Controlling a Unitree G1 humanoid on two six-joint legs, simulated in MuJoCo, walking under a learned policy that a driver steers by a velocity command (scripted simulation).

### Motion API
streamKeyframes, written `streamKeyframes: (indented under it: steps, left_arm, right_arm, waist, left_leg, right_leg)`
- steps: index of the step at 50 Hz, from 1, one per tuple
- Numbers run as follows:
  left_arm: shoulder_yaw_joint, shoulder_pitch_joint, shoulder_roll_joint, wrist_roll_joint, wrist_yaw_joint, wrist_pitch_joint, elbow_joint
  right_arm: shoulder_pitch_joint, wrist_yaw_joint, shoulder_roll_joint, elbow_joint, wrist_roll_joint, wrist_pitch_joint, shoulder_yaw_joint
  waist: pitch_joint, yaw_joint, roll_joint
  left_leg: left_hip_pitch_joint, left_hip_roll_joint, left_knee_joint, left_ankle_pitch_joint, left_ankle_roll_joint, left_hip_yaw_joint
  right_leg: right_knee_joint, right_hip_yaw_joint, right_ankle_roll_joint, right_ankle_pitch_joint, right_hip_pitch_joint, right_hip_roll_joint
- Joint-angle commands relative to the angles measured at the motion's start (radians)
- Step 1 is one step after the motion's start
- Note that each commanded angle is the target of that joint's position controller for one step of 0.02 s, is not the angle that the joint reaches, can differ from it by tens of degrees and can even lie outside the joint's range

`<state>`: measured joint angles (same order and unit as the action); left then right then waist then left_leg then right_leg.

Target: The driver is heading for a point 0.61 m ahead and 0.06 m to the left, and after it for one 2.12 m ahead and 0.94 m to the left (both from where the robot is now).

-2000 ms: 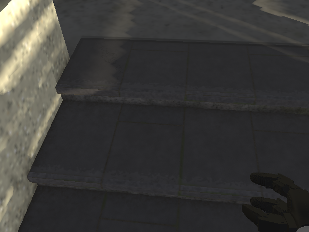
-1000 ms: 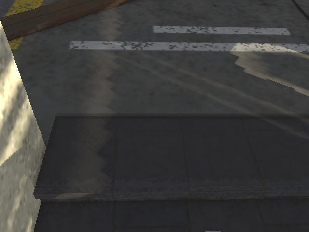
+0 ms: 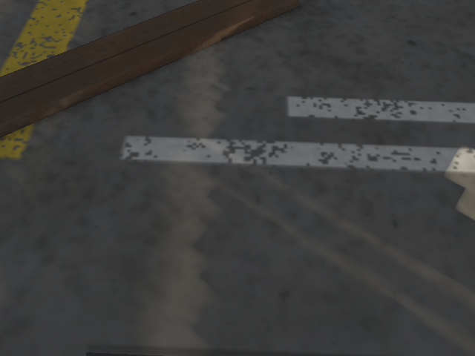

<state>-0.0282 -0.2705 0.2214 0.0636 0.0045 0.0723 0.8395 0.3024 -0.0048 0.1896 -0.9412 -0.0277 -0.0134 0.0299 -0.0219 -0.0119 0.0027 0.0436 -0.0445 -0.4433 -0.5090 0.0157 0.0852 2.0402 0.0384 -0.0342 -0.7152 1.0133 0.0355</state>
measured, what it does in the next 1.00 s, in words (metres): climbs: right foot 0.11 m higher, then left foot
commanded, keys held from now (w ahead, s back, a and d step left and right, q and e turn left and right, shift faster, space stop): w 0.52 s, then w+q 0.26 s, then q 0.22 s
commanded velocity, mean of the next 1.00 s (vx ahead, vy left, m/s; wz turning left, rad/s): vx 0.46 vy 0.00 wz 0.17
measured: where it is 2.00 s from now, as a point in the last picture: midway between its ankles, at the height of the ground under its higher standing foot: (222, 251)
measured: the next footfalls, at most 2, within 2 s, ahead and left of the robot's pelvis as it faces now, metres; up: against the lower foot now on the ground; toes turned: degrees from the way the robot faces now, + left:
right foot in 0.12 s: +0.29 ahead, -0.07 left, +0.11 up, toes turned +1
left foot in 0.62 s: +0.62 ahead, +0.14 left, +0.11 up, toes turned +2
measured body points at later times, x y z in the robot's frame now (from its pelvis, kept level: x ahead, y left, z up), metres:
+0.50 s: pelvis +0.35 +0.01 +0.13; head +0.38 -0.01 +0.58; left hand +0.36 +0.26 +0.01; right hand +0.60 -0.19 +0.05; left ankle +0.52 +0.18 -0.56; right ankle +0.25 -0.07 -0.61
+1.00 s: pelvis +0.62 +0.06 +0.13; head +0.67 +0.07 +0.58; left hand +0.82 +0.33 +0.06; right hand +0.72 -0.21 +0.01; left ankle +0.58 +0.14 -0.61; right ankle +0.81 -0.07 -0.57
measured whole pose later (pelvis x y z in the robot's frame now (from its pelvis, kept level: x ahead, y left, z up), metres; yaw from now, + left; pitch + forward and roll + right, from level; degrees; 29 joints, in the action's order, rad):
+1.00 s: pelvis +0.62 +0.06 +0.13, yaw +12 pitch +4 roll +1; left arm -0.03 -0.02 0.24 -0.01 -0.03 0.08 0.64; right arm 0.33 0.02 0.26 -0.77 0.03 -0.03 0.07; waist 0.02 0.08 -0.02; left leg 0.23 0.14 -0.40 -0.22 -0.07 -0.14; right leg 0.66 0.12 0.07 -0.07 0.65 -0.03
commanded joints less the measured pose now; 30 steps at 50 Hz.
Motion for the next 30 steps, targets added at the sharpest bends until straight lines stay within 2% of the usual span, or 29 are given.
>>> streamKeyframes:
  steps: [1,2,3,4,5,6,7,8,9,10,11,12,13,14,15,16,17,18,19,20,21,22,23,24,26,28,29,30]
  left_arm:
    - [0.103,0.152,-0.194,-0.032,0.028,0.008,-0.324]
    - [0.086,-0.043,-0.133,-0.062,0.027,0.024,-0.274]
    - [0.048,-0.138,-0.044,-0.072,0.017,0.033,-0.226]
    - [-0.013,-0.261,0.068,-0.086,-0.005,0.018,-0.175]
    - [-0.037,-0.327,0.119,-0.09,-0.023,-0.003,-0.141]
    - [-0.05,-0.349,0.171,-0.087,-0.032,-0.03,-0.112]
    - [-0.053,-0.27,0.246,-0.089,-0.024,-0.039,-0.085]
    - [-0.016,-0.199,0.17,-0.1,-0.004,-0.033,-0.123]
    - [-0.003,-0.17,0.098,-0.081,0.019,-0.011,-0.113]
    - [-0.012,-0.111,0.087,-0.045,0.034,0.014,-0.085]
    - [-0.01,-0.033,0.056,-0.031,0.043,0.032,-0.067]
    - [-0.004,-0.001,0.002,-0.043,0.048,0.042,-0.046]
    - [-0.001,0.025,-0.017,-0.055,0.05,0.046,-0.044]
    - [0.005,0.038,-0.038,-0.055,0.046,0.052,-0.042]
    - [0.004,0.047,-0.026,-0.055,0.043,0.06,-0.046]
    - [0.001,0.021,-0.008,-0.058,0.037,0.066,-0.029]
    - [-0.008,-0.02,0.018,-0.053,0.028,0.071,-0.015]
    - [-0.016,-0.043,0.042,-0.052,0.016,0.071,-0.004]
    - [-0.021,-0.066,0.058,-0.048,0.004,0.067,0.003]
    - [-0.03,-0.086,0.072,-0.041,-0.01,0.058,-0.006]
    - [-0.034,-0.097,0.088,-0.042,-0.015,0.048,-0.007]
    - [-0.042,-0.099,0.11,-0.039,-0.018,0.043,-0.016]
    - [-0.048,-0.097,0.134,-0.039,-0.012,0.046,-0.015]
    - [-0.049,-0.116,0.137,-0.042,-0.006,0.043,-0.017]
    - [-0.051,-0.126,0.13,-0.034,0.001,0.039,-0.014]
    - [-0.06,-0.102,0.149,-0.038,0.002,0.034,-0.018]
    - [-0.065,-0.088,0.164,-0.043,-0.001,0.031,-0.023]
    - [-0.068,-0.063,0.17,-0.047,-0.005,0.026,-0.03]
  right_arm:
    - [-0.269,0.02,0.043,0.037,0.033,-0.002,-0.016]
    - [-0.364,0.036,0.098,0.087,-0.004,-0.029,-0.005]
    - [-0.226,0.039,0.238,0.102,0.011,-0.071,0.037]
    - [-0.179,0.041,0.368,0.092,0.048,-0.087,0.072]
    - [-0.174,0.043,0.402,0.067,0.081,-0.08,0.082]
    - [-0.145,0.043,0.362,0.043,0.091,-0.066,0.074]
    - [-0.014,0.038,0.157,0.042,0.058,-0.068,0.038]
    - [0.15,-0.011,0.1,0.047,0.029,-0.112,0.02]
    - [0.128,-0.032,0.095,0.089,0.066,-0.127,0.037]
    - [0.024,-0.028,0.054,0.169,0.063,-0.119,0.019]
    - [-0.029,-0.013,0.004,0.194,0.045,-0.103,0.002]
    - [-0.037,-0.002,0.016,0.191,0.05,-0.082,0.001]
    - [-0.006,0.005,0.033,0.199,0.06,-0.072,-0.003]
    - [-0.004,0.008,0.059,0.201,0.057,-0.071,0.003]
    - [-0.019,0.009,0.097,0.207,0.058,-0.069,0.012]
    - [-0.048,0.012,0.103,0.22,0.047,-0.071,0.013]
    - [-0.097,0.012,0.099,0.249,0.033,-0.079,0.01]
    - [-0.166,0.012,0.087,0.274,0.027,-0.086,0.005]
    - [-0.232,0.01,0.075,0.299,0.026,-0.092,0.001]
    - [-0.296,0.008,0.054,0.323,0.036,-0.094,-0.004]
    - [-0.339,0.007,0.035,0.339,0.036,-0.098,-0.013]
    - [-0.369,0.0,0.022,0.347,0.039,-0.1,-0.018]
    - [-0.373,-0.004,0.035,0.344,0.033,-0.099,-0.015]
    - [-0.378,-0.008,0.05,0.341,0.036,-0.094,-0.007]
    - [-0.414,-0.021,0.073,0.355,0.041,-0.093,0.003]
    - [-0.386,-0.033,0.102,0.351,0.039,-0.093,0.015]
    - [-0.341,-0.035,0.119,0.34,0.034,-0.091,0.025]
    - [-0.248,-0.034,0.142,0.311,0.03,-0.088,0.039]
  waist:
    - [0.227,-0.191,0.176]
    - [0.062,-0.28,0.133]
    - [-0.099,-0.275,0.121]
    - [-0.241,-0.33,0.136]
    - [-0.26,-0.381,0.134]
    - [-0.217,-0.406,0.079]
    - [-0.132,-0.229,-0.316]
    - [-0.313,-0.115,-0.423]
    - [-0.266,-0.088,-0.267]
    - [-0.089,-0.048,-0.138]
    - [0.022,-0.001,0.007]
    - [0.05,0.017,0.076]
    - [0.063,0.052,0.065]
    - [0.051,0.07,0.044]
    - [0.054,0.078,0.019]
    - [0.048,0.073,0.001]
    - [0.045,0.059,-0.033]
    - [0.044,0.04,-0.043]
    - [0.032,0.021,-0.045]
    - [0.019,0.007,-0.049]
    - [0.005,-0.011,-0.053]
    - [0.0,-0.024,-0.071]
    - [-0.005,-0.038,-0.091]
    - [-0.018,-0.05,-0.113]
    - [0.01,-0.066,-0.117]
    - [0.004,-0.041,-0.125]
    - [-0.027,-0.014,-0.135]
    - [-0.074,0.039,-0.137]
  left_leg:
    - [0.388,-0.155,0.29,1.151,-0.067,0.103]
    - [0.661,-0.041,0.285,1.364,-0.087,0.185]
    - [0.655,-0.105,0.228,1.64,-0.132,0.054]
    - [0.436,-0.18,0.104,1.927,-0.158,-0.021]
    - [0.233,-0.209,-0.059,1.934,-0.154,-0.051]
    - [0.114,-0.176,-0.295,1.628,-0.127,-0.094]
    - [0.258,0.056,-0.812,0.32,-0.061,-0.102]
    - [0.303,0.202,-1.208,-0.012,-0.081,-0.327]
    - [0.399,0.213,-1.368,-0.02,-0.108,-0.371]
    - [0.517,0.186,-1.404,-0.011,-0.112,-0.294]
    - [0.619,0.143,-1.37,0.01,-0.119,-0.284]
    - [0.626,0.106,-1.327,0.039,-0.137,-0.29]
    - [0.584,0.071,-1.197,0.089,-0.136,-0.287]
    - [0.585,0.043,-1.1,0.14,-0.128,-0.277]
    - [0.589,0.018,-0.998,0.176,-0.117,-0.246]
    - [0.603,-0.004,-0.925,0.222,-0.109,-0.223]
    - [0.622,-0.027,-0.81,0.256,-0.091,-0.192]
    - [0.65,-0.036,-0.701,0.305,-0.069,-0.154]
    - [0.654,-0.034,-0.591,0.365,-0.053,-0.126]
    - [0.631,-0.026,-0.47,0.416,-0.038,-0.103]
    - [0.615,-0.017,-0.371,0.473,-0.024,-0.09]
    - [0.582,-0.004,-0.274,0.503,-0.011,-0.077]
    - [0.556,0.006,-0.2,0.546,0.001,-0.068]
    - [0.53,0.013,-0.18,0.555,0.002,-0.058]
    - [0.544,0.013,-0.116,0.555,-0.028,-0.065]
    - [0.536,0.03,-0.072,0.501,-0.078,-0.053]
    - [0.472,0.054,-0.061,0.486,-0.102,-0.035]
    - [0.359,0.086,-0.035,0.494,-0.13,-0.014]
  right_leg:
    - [-0.372,-0.104,0.01,0.077,0.07,-0.111]
    - [-0.559,-0.194,0.02,0.389,-0.5,-0.025]
    - [-0.702,-0.2,0.037,0.616,-0.912,0.03]
    - [-0.786,-0.181,0.032,0.598,-1.045,0.069]
    - [-1.011,-0.132,0.014,0.625,-1.046,0.065]
    - [-1.284,-0.082,-0.019,0.704,-1.057,0.059]
    - [-1.277,0.297,-0.173,1.123,-1.071,-0.125]
    - [-1.403,0.662,-0.332,1.215,-1.056,-0.287]
    - [-1.569,0.73,-0.357,0.968,-0.978,-0.305]
    - [-1.638,0.693,-0.292,0.768,-0.856,-0.299]
    - [-1.622,0.601,-0.237,0.669,-0.767,-0.291]
    - [-1.591,0.462,-0.199,0.603,-0.684,-0.261]
    - [-1.618,0.342,-0.182,0.655,-0.626,-0.223]
    - [-1.659,0.282,-0.177,0.705,-0.647,-0.2]
    - [-1.72,0.241,-0.184,0.771,-0.671,-0.203]
    - [-1.757,0.2,-0.185,0.847,-0.686,-0.195]
    - [-1.775,0.167,-0.187,0.967,-0.725,-0.191]
    - [-1.794,0.129,-0.181,1.045,-0.767,-0.178]
    - [-1.808,0.098,-0.169,1.083,-0.804,-0.16]
    - [-1.816,0.06,-0.143,1.082,-0.832,-0.134]
    - [-1.816,0.038,-0.132,1.05,-0.865,-0.125]
    - [-1.83,0.023,-0.129,1.002,-0.876,-0.126]
    - [-1.838,0.027,-0.145,0.954,-0.888,-0.144]
    - [-1.823,0.042,-0.157,0.923,-0.922,-0.169]
    - [-1.8,0.081,-0.164,0.915,-0.985,-0.218]
    - [-1.729,0.068,-0.139,1.062,-1.074,-0.246]
    - [-1.67,0.052,-0.12,1.201,-1.095,-0.248]
    - [-1.567,0.018,-0.097,1.337,-1.096,-0.226]
Velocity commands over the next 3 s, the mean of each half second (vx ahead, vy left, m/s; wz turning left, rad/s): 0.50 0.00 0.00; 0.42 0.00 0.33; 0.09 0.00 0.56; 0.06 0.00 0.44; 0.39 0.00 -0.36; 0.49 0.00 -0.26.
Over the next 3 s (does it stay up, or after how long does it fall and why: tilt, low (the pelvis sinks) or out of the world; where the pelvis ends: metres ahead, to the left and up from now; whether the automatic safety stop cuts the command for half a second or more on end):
stays up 1.06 0.25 0.13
